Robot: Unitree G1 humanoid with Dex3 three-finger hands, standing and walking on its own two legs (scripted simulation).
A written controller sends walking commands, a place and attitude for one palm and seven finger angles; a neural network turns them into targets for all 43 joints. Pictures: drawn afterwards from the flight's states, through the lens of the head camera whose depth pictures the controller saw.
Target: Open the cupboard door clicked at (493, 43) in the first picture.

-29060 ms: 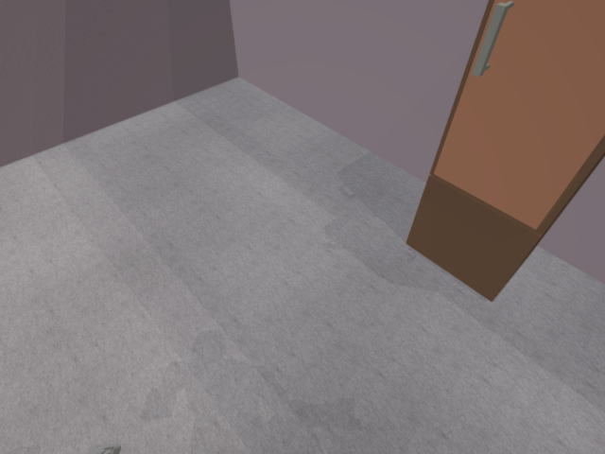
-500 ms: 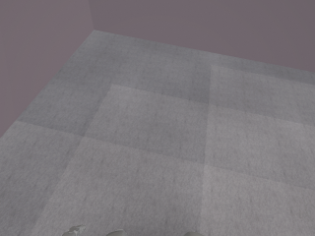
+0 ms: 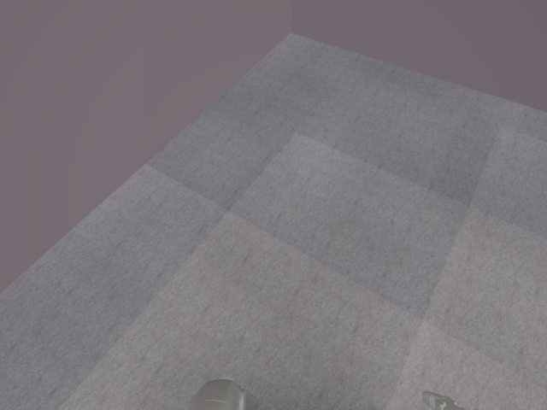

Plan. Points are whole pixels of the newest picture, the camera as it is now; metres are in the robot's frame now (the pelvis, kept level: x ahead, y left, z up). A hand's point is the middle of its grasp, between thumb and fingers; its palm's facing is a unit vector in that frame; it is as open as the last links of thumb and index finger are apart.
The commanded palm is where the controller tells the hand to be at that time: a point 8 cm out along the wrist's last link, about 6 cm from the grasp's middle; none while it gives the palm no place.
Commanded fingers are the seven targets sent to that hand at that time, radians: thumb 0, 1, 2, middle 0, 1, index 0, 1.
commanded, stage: turn to face it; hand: left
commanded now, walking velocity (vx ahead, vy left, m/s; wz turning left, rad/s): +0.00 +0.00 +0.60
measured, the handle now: out of the picture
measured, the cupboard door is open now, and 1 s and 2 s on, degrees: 41 41 41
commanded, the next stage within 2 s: none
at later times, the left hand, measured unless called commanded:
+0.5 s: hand out of the picture +0.08 +0.21 -0.16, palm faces +0.30 -0.90 -0.32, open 7.4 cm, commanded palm none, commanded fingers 0.00 0.90 0.90 -0.20 -0.30 -0.20 -0.30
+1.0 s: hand out of the picture -0.03 +0.18 -0.18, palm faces +0.61 -0.74 -0.28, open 7.3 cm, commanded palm none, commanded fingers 0.00 0.90 0.90 -0.20 -0.30 -0.20 -0.30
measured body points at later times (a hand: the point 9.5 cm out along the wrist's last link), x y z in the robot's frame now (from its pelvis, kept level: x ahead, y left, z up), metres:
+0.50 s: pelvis +0.03 -0.03 -0.02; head +0.09 -0.05 +0.43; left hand +0.07 +0.25 -0.13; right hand +0.18 -0.25 -0.18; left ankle +0.00 +0.12 -0.73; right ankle +0.07 -0.15 -0.75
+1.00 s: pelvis +0.04 -0.04 -0.01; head +0.08 -0.01 +0.43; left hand -0.07 +0.22 -0.16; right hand +0.28 -0.18 -0.15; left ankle -0.02 +0.07 -0.74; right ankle +0.10 -0.16 -0.68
